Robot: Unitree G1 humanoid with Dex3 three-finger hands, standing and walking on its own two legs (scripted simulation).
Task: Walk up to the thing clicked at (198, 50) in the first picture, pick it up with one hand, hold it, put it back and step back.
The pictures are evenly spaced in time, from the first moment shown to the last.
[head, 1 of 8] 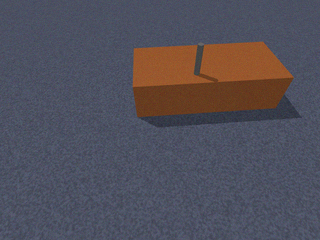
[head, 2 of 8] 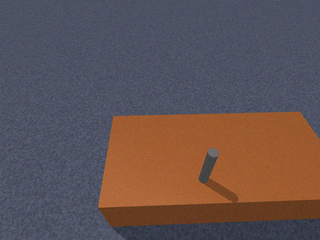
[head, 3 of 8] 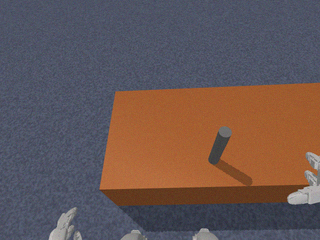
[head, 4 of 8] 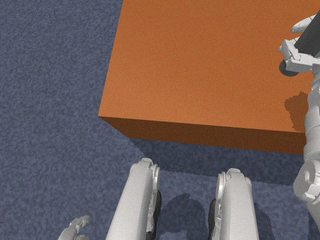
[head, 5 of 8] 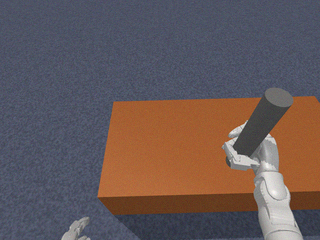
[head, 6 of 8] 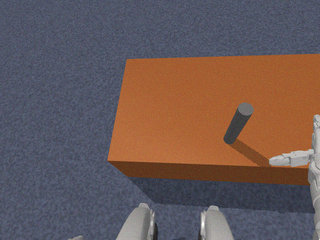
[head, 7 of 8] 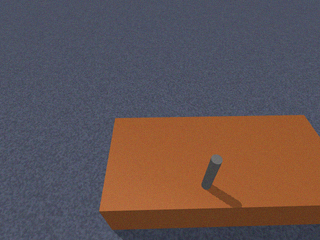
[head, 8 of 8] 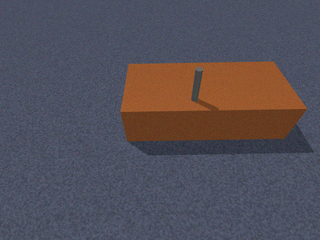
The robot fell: no
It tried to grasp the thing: yes
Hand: right
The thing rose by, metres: 0.40
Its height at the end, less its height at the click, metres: +0.00
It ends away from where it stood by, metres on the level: 0.01
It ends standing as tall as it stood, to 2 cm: yes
